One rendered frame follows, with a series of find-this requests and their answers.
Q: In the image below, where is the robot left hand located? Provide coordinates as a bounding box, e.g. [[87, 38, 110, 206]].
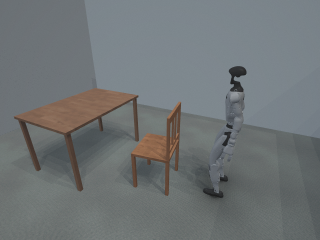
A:
[[221, 144, 234, 162]]

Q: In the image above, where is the robot shin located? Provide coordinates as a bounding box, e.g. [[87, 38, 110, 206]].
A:
[[217, 158, 225, 177], [208, 164, 220, 193]]

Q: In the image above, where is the robot right shin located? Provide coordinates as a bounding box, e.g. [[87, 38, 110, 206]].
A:
[[217, 158, 225, 177]]

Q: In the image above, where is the table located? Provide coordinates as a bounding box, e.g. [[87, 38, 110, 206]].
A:
[[14, 88, 139, 192]]

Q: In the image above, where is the chair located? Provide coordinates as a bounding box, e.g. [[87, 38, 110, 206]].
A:
[[131, 101, 181, 196]]

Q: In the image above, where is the robot left forearm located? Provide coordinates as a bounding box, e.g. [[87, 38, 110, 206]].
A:
[[227, 118, 242, 147]]

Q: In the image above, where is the robot left shin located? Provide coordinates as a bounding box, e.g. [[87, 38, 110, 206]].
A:
[[208, 164, 220, 193]]

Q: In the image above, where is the robot left upper arm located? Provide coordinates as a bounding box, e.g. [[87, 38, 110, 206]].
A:
[[229, 92, 244, 123]]

